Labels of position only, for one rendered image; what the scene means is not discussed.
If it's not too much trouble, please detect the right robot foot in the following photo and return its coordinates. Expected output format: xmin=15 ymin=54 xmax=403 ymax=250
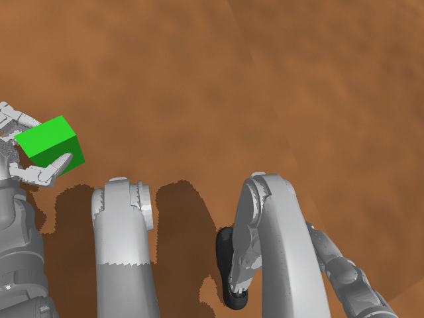
xmin=215 ymin=227 xmax=248 ymax=310

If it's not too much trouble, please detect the carton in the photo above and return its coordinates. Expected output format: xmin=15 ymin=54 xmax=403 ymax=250
xmin=14 ymin=115 xmax=85 ymax=177

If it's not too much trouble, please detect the left robot hand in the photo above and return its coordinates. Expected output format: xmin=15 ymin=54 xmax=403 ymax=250
xmin=0 ymin=101 xmax=73 ymax=188

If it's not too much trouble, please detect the right robot arm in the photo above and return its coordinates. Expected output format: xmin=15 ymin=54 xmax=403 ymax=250
xmin=325 ymin=257 xmax=399 ymax=318

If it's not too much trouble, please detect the left robot arm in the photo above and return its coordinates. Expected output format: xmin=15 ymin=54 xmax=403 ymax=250
xmin=0 ymin=186 xmax=59 ymax=318

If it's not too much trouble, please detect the right robot hand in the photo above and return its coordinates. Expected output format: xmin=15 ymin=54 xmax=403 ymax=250
xmin=305 ymin=221 xmax=343 ymax=274

